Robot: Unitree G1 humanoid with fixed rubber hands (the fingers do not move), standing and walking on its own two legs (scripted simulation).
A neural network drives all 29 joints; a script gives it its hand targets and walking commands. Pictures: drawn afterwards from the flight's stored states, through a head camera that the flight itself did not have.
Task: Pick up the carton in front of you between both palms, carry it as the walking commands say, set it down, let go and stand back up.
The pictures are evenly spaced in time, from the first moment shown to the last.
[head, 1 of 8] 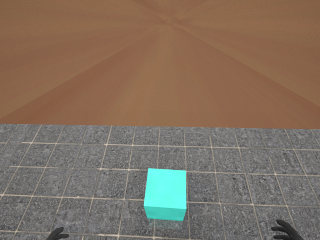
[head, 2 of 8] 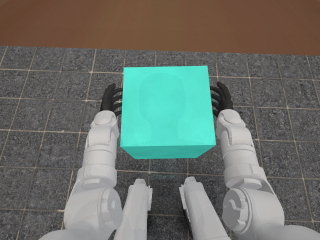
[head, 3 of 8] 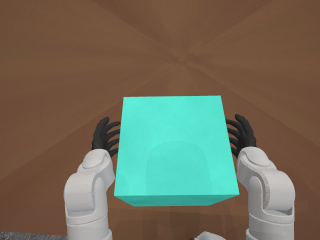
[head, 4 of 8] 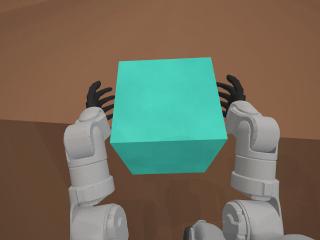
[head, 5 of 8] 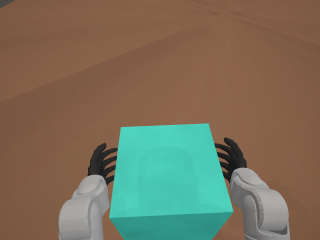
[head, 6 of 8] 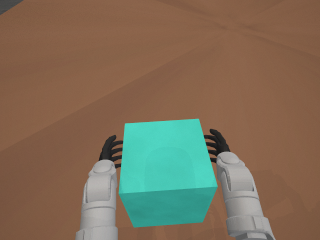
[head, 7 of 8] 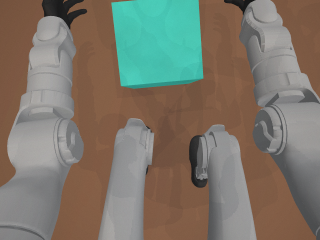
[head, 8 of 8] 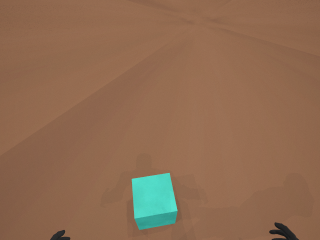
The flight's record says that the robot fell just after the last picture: no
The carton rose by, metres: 1.08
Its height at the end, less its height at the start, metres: +0.38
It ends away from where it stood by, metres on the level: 6.34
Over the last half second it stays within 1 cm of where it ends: yes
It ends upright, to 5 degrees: yes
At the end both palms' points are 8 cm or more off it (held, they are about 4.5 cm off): yes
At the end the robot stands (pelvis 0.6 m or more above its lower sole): yes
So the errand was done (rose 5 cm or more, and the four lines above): yes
